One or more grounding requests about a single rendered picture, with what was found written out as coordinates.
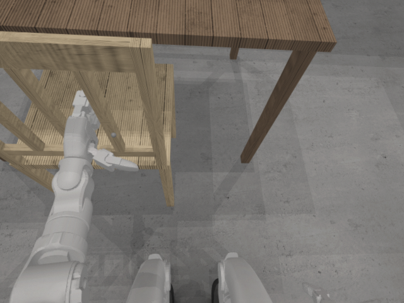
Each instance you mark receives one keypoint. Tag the robot right hand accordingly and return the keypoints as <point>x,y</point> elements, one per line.
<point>318,294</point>

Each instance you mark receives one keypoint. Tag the robot right thigh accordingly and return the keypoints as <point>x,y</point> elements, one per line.
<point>237,277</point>

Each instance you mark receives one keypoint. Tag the left robot upper arm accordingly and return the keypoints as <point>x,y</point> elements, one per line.
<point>63,282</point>

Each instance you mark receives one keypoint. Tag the table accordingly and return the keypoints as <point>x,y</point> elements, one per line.
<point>300,26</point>

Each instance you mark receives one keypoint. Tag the robot right shin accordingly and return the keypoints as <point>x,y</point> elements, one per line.
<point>225,298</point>

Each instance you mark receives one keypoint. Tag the robot left forearm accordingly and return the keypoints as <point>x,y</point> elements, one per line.
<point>66,229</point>

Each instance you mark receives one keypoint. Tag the robot left hand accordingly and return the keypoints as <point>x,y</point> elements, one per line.
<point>80,131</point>

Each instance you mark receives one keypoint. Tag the chair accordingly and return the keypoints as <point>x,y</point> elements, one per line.
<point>130,95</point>

